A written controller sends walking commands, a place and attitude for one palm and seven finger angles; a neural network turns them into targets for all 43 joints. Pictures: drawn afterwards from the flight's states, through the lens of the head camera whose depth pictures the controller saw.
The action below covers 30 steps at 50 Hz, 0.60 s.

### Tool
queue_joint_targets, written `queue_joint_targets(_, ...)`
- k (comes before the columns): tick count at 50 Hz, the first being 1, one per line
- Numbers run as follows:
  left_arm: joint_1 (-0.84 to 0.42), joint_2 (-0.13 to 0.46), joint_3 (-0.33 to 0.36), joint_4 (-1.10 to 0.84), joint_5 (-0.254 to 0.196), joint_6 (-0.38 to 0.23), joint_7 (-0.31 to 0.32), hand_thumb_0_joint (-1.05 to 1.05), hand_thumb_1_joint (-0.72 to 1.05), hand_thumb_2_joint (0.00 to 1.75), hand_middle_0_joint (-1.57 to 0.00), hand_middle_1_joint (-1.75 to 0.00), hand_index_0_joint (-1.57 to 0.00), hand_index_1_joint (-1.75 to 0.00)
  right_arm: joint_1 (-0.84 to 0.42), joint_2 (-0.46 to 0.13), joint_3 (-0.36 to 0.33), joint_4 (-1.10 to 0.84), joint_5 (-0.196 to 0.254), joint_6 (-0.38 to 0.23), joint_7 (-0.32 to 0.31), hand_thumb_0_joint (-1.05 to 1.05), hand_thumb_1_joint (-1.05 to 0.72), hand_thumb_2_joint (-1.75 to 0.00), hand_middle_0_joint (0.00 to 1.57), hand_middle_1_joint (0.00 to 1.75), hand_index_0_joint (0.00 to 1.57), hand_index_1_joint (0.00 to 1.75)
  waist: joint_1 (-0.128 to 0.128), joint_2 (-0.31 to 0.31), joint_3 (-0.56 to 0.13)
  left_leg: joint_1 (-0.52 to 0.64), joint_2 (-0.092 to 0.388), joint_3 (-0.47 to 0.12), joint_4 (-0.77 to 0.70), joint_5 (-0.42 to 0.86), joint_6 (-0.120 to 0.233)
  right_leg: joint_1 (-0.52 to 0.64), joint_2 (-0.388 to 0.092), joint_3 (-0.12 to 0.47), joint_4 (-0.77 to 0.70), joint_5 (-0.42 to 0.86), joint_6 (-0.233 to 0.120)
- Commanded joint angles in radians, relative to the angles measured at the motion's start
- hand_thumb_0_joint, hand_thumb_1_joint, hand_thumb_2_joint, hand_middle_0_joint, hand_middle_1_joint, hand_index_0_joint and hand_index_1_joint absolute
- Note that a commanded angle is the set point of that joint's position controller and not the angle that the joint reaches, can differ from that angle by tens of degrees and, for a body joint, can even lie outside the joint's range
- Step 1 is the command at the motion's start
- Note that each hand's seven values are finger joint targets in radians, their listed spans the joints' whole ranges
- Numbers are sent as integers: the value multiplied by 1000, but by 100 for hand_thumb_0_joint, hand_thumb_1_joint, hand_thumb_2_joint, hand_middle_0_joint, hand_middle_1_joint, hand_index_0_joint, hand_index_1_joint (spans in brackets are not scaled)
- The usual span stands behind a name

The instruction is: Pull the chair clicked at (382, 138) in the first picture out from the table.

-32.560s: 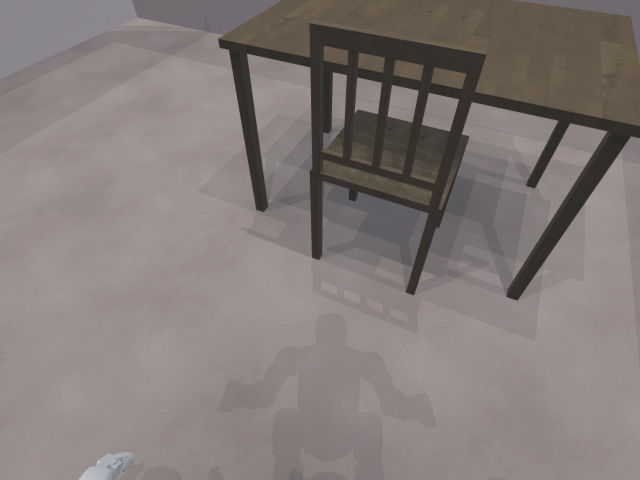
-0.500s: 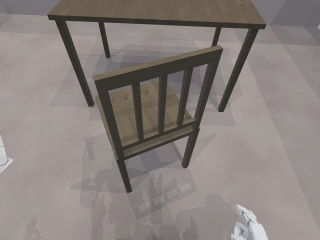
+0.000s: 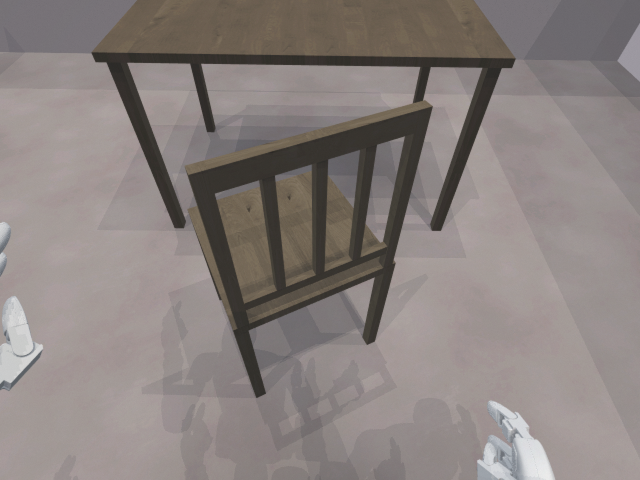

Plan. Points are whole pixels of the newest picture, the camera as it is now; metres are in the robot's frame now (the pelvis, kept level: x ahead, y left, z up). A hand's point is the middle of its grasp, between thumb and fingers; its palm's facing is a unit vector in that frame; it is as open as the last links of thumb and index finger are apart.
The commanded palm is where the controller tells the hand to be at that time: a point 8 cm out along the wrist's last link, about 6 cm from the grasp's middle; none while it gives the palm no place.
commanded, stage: let the arm hang, fingers relaxed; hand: left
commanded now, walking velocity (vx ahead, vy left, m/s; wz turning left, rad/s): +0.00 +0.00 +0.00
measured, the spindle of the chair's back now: (319, 222) +0.58 +0.04 -0.08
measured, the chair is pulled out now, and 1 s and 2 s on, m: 0.49 0.49 0.49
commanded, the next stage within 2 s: look to check the result in 1.08 s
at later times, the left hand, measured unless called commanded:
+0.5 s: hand out of the picture -0.01 +0.19 -0.17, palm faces +0.05 -0.97 -0.24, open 7.1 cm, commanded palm none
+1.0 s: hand out of the picture -0.01 +0.15 -0.18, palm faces +0.06 -0.98 -0.20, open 7.3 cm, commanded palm none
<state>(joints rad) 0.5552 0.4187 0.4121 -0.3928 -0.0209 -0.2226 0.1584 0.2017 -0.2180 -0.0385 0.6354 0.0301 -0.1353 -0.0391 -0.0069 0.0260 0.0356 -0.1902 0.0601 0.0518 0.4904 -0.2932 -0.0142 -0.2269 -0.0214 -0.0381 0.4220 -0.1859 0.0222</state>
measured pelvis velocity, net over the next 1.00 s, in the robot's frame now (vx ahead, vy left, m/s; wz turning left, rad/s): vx -0.01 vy -0.02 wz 0.04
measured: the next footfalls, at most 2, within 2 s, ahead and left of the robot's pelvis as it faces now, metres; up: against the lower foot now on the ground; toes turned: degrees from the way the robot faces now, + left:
none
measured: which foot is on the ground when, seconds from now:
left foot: down 0.00-1.00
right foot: down 0.00-1.00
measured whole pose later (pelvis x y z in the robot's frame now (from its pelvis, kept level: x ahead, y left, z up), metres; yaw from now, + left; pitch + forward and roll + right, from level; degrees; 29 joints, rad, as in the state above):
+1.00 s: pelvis -0.01 -0.02 +0.00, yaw +2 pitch -1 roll +0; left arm 0.30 0.15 -0.01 1.04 0.01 0.02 0.04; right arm 0.35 -0.11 0.00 1.05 -0.01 0.00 -0.03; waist 0.00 0.01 0.04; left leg -0.19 0.06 0.01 0.49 -0.28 -0.04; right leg -0.24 -0.02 -0.08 0.47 -0.22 -0.01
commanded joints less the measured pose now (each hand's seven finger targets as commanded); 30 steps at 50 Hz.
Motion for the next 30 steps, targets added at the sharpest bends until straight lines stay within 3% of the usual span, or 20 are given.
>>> queue_joint_targets(1,-94,-125,-302,521,65,212,-152,0,90,90,-20,-30,-20,-30,4,-130,-41,45,-33,38,60,0,-90,-90,20,30,20,30,-28,-25,-69,-92,59,-81,5,293,31,-75,-87,22,120,142,-47)
queue_joint_targets(3,-150,-124,-320,617,59,217,-155,0,90,90,-20,-30,-20,-30,-25,-117,-17,40,-50,63,55,0,-90,-90,20,30,20,30,-1,-60,-81,-177,79,-153,-31,176,67,-41,-77,16,125,9,-29)
queue_joint_targets(6,-226,-85,-331,773,62,216,-150,0,90,90,-20,-30,-20,-30,-7,-122,-10,53,-53,92,47,0,-90,-90,20,30,20,30,-4,-250,-117,-95,21,-131,36,221,59,-13,-113,76,73,127,-66)
queue_joint_targets(7,-252,-73,-338,827,60,224,-147,0,90,90,-20,-30,-20,-30,6,-125,-9,70,-51,102,44,0,-90,-90,20,30,20,30,-12,-239,-105,-73,10,-124,33,215,56,-23,-114,76,66,115,-77)
queue_joint_targets(9,-263,-72,-352,926,52,231,-142,0,90,90,-20,-30,-20,-30,12,-126,0,104,-51,108,40,0,-90,-90,20,30,20,30,-5,-128,-106,-51,18,-127,2,263,54,-4,-101,71,74,121,-67)
queue_joint_targets(12,-235,-74,-374,1064,43,233,-136,0,90,90,-20,-30,-20,-30,15,-119,11,152,-46,109,33,0,-90,-90,20,30,20,30,9,90,-91,-33,31,-125,-44,283,51,25,-75,55,53,85,-49)
queue_joint_targets(16,-210,-120,-370,1167,40,230,-127,0,90,90,-20,-30,-20,-30,76,-63,6,205,-50,118,24,0,-90,-90,20,30,20,30,7,227,-89,-53,32,-112,-75,179,44,64,-68,24,20,49,-53)
queue_joint_targets(22,-242,-123,-390,1271,37,233,-135,0,90,90,-20,-30,-20,-30,149,-65,3,255,-46,131,23,0,-90,-90,20,30,20,30,6,8,31,-128,44,-140,-141,-40,55,27,-68,24,-45,-63,-58)
queue_joint_targets(26,-229,-122,-395,1318,34,231,-135,0,90,90,-20,-30,-20,-30,190,-64,6,288,-46,130,24,0,-90,-90,20,30,20,30,6,-52,33,-110,33,-128,-128,-51,55,2,-82,48,-66,-108,-59)
queue_joint_targets(30,-221,-123,-399,1345,32,230,-131,0,90,90,-20,-30,-20,-30,216,-51,12,319,-46,130,23,0,-90,-90,20,30,20,30,5,-55,42,-98,25,-114,-118,-38,55,-21,-84,62,-75,-131,-64)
